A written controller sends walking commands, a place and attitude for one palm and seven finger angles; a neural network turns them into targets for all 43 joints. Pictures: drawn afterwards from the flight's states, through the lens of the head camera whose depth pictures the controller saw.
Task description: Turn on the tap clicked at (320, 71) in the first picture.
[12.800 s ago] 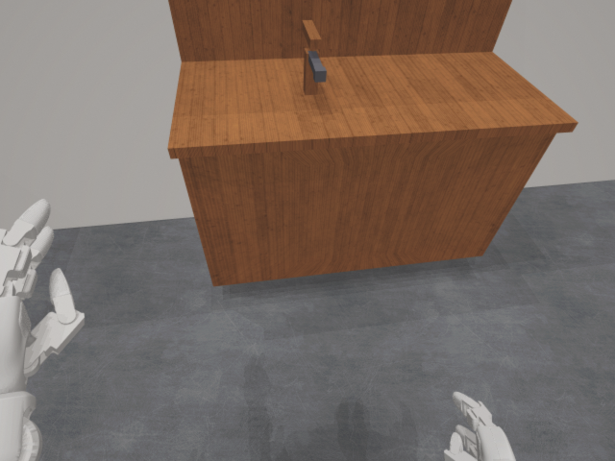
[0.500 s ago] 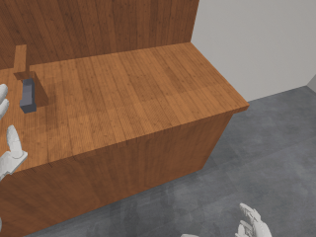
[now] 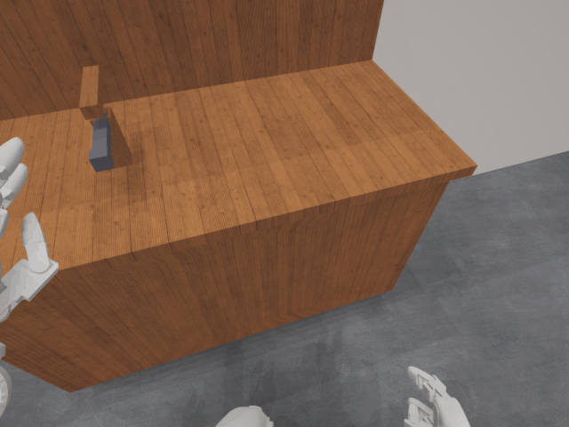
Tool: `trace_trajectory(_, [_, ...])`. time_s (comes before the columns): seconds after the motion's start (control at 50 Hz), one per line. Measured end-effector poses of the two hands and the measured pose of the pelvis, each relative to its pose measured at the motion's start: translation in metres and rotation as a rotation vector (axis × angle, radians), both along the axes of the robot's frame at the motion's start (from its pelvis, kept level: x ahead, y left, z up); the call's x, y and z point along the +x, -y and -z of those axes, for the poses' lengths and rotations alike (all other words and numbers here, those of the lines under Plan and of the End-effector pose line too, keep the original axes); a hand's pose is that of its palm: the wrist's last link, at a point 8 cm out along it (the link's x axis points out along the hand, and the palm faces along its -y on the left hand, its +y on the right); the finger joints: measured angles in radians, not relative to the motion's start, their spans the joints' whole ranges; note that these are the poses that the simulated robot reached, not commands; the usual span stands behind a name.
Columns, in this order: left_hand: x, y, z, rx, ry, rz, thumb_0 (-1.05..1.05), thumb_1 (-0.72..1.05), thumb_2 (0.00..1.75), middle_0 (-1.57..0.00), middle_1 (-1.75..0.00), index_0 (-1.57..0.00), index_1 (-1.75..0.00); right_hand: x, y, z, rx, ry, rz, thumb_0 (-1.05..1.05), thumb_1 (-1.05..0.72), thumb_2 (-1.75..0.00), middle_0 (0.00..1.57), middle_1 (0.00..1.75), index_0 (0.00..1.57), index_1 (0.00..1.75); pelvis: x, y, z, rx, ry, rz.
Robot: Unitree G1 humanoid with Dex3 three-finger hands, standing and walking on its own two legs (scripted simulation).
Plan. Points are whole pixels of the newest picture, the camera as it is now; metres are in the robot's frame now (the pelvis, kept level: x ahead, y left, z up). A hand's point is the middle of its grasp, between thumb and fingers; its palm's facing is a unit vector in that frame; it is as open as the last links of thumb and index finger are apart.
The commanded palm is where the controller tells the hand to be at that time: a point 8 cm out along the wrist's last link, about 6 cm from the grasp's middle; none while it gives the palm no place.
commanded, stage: come to a stop and stand still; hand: left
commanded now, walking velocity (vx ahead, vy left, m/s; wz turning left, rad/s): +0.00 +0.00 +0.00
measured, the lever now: (101, 159) +0.49 +0.34 +0.09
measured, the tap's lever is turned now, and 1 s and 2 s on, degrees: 0 0 0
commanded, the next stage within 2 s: look again from close up in 0.78 s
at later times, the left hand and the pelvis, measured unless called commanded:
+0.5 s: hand out of the picture +0.16 +0.28 +0.18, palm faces +0.38 -0.82 -0.44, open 7.4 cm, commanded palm +0.10 +0.31 +0.20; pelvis -0.06 +0.03 +0.01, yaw +0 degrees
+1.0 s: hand out of the picture +0.18 +0.34 +0.22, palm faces +0.51 -0.76 -0.40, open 7.5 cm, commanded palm +0.09 +0.33 +0.20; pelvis -0.08 +0.05 +0.03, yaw -1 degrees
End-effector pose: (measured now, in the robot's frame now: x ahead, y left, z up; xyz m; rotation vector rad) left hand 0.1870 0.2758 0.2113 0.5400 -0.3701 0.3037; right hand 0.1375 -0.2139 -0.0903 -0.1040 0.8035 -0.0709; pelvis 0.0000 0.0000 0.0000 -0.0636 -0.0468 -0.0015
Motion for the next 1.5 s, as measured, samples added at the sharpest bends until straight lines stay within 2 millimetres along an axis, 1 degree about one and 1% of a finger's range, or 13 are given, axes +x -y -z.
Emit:
trace_trajectory(0.18, [-0.017, -0.016, 0.022, -0.049, -0.030, -0.008, 0.02, 0.88, 0.90, -0.22, -0.30, -0.21, -0.30, -0.014, 0.018, -0.021, -0.145, 0.024, 0.040, 0.01, -0.90, -0.90, 0.20, 0.30, 0.21, 0.30, -0.025, -0.014, 0.002, 0.097, -0.058, 0.030])
trace_trajectory(0.28, [-0.025, -0.017, -0.002, 0.002, 0.009, 0.008, 0.02, 0.88, 0.90, -0.22, -0.30, -0.21, -0.30, -0.028, 0.008, -0.030, -0.114, 0.084, 0.077, 0.01, -0.90, -0.90, 0.20, 0.30, 0.20, 0.30, -0.036, -0.021, -0.009, 0.106, -0.014, 0.036])
trace_trajectory(0.38, [-0.044, -0.018, -0.013, 0.050, -0.004, 0.026, 0.02, 0.88, 0.90, -0.22, -0.30, -0.21, -0.30, -0.045, -0.003, -0.016, -0.046, 0.052, 0.059, 0.01, -0.90, -0.90, 0.20, 0.30, 0.20, 0.30, -0.045, -0.023, -0.008, 0.039, -0.005, -0.013])
trace_trajectory(0.52, [-0.073, -0.045, 0.024, -0.083, -0.125, -0.083, 0.02, 0.88, 0.90, -0.22, -0.30, -0.21, -0.30, -0.072, -0.011, -0.017, -0.103, -0.042, 0.029, 0.01, -0.90, -0.90, 0.20, 0.30, 0.21, 0.30, -0.059, -0.031, -0.012, 0.075, -0.034, -0.001])
trace_trajectory(0.6, [-0.079, -0.051, 0.028, -0.148, -0.082, -0.089, 0.02, 0.88, 0.90, -0.22, -0.30, -0.21, -0.30, -0.076, -0.019, -0.022, -0.148, -0.028, 0.013, 0.01, -0.90, -0.90, 0.20, 0.30, 0.21, 0.30, -0.068, -0.041, -0.012, 0.090, -0.010, -0.004])
trace_trajectory(0.74, [-0.084, -0.054, -0.008, -0.052, -0.005, -0.088, 0.02, 0.88, 0.90, -0.21, -0.30, -0.21, -0.30, -0.067, -0.042, -0.030, -0.057, 0.060, -0.020, 0.01, -0.90, -0.90, 0.20, 0.30, 0.21, 0.30, -0.067, -0.043, -0.021, 0.073, -0.025, -0.026])
trace_trajectory(0.88, [-0.083, -0.057, 0.008, -0.102, -0.089, -0.112, 0.02, 0.89, 0.90, -0.21, -0.30, -0.21, -0.30, -0.053, -0.043, -0.027, -0.046, 0.051, -0.043, 0.01, -0.90, -0.90, 0.20, 0.30, 0.21, 0.30, -0.067, -0.045, -0.023, 0.041, -0.038, -0.021])
trace_trajectory(0.94, [-0.068, -0.082, -0.009, 0.013, -0.027, -0.116, 0.02, 0.88, 0.90, -0.22, -0.30, -0.21, -0.30, -0.052, -0.042, -0.030, -0.100, 0.034, -0.085, 0.01, -0.90, -0.90, 0.20, 0.30, 0.21, 0.30, -0.074, -0.045, -0.023, 0.052, -0.036, -0.015])
trace_trajectory(1.0, [-0.055, -0.103, -0.021, -0.016, 0.054, -0.145, 0.02, 0.88, 0.90, -0.22, -0.30, -0.21, -0.30, -0.049, -0.043, -0.037, -0.099, 0.056, -0.094, 0.01, -0.90, -0.90, 0.20, 0.30, 0.21, 0.30, -0.078, -0.051, -0.025, 0.059, -0.034, 0.012])
trace_trajectory(1.14, [-0.054, -0.066, 0.015, -0.100, -0.099, 0.062, 0.02, 0.89, 0.90, -0.21, -0.30, -0.20, -0.30, -0.050, -0.052, -0.060, -0.106, 0.154, -0.011, 0.01, -0.90, -0.90, 0.20, 0.30, 0.21, 0.30, -0.072, -0.074, -0.027, 0.060, -0.036, 0.055])
trace_trajectory(1.22, [-0.056, -0.078, 0.025, -0.103, -0.124, 0.067, 0.02, 0.88, 0.90, -0.22, -0.30, -0.21, -0.30, -0.053, -0.063, -0.063, -0.136, 0.136, -0.010, 0.01, -0.90, -0.90, 0.20, 0.30, 0.20, 0.30, -0.068, -0.080, -0.028, 0.057, -0.035, 0.050])
trace_trajectory(1.34, [-0.056, -0.107, 0.010, -0.125, -0.009, -0.022, 0.02, 0.88, 0.90, -0.22, -0.30, -0.21, -0.30, -0.049, -0.082, -0.059, -0.144, 0.106, -0.063, 0.01, -0.90, -0.90, 0.20, 0.30, 0.21, 0.30, -0.062, -0.088, -0.027, 0.048, -0.031, 0.038])
trace_trajectory(1.5, [-0.040, -0.103, 0.016, -0.161, -0.006, -0.019, 0.02, 0.89, 0.90, -0.21, -0.30, -0.21, -0.30, -0.030, -0.099, -0.053, -0.098, 0.124, -0.064, 0.01, -0.90, -0.90, 0.20, 0.30, 0.21, 0.30, -0.046, -0.092, -0.023, 0.055, -0.031, 0.057])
